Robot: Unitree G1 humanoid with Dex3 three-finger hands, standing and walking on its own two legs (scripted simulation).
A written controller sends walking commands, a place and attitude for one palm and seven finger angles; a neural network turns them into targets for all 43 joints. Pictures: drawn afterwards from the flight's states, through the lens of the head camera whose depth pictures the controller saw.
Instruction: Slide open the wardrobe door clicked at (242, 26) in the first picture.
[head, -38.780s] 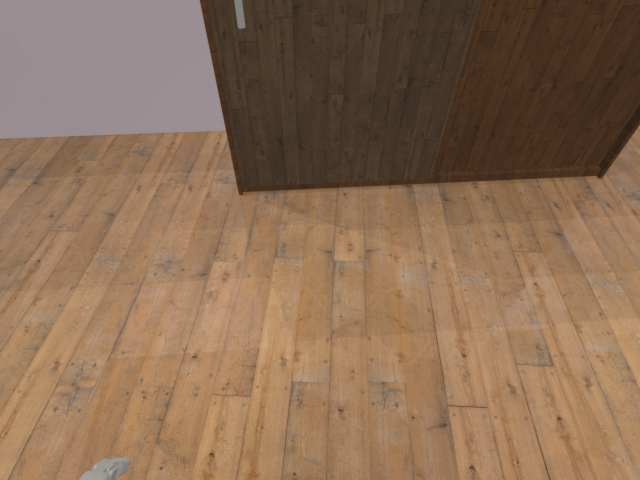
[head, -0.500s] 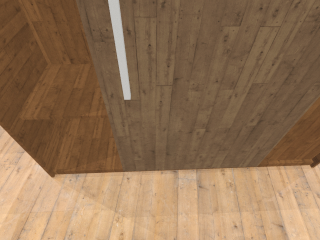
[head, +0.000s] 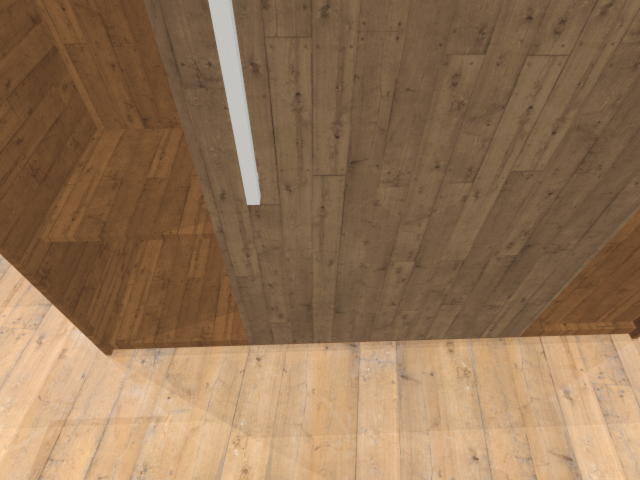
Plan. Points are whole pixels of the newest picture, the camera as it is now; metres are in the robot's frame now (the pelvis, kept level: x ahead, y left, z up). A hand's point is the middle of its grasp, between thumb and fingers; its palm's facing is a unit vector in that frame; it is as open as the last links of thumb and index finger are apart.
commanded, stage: look to check the result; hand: left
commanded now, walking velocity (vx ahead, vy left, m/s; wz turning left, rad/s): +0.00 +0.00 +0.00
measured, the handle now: (241, 107) +0.57 +0.16 +0.16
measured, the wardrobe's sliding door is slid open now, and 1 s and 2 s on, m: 0.46 0.46 0.46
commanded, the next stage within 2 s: stand and wait in 0.14 s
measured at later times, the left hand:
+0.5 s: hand out of the picture +0.04 +0.19 -0.17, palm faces +0.01 -0.97 -0.23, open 7.4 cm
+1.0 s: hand out of the picture +0.05 +0.20 -0.17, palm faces +0.00 -0.96 -0.27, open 7.4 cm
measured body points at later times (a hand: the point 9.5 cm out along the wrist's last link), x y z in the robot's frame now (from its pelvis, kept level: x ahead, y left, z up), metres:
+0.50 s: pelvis +0.01 -0.01 +0.00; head +0.03 -0.01 +0.45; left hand +0.04 +0.24 -0.15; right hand +0.04 -0.25 -0.16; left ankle +0.02 +0.11 -0.74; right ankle -0.05 -0.11 -0.74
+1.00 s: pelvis +0.01 -0.01 +0.00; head +0.02 -0.01 +0.45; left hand +0.05 +0.25 -0.15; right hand +0.06 -0.28 -0.15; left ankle +0.02 +0.11 -0.74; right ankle -0.05 -0.11 -0.74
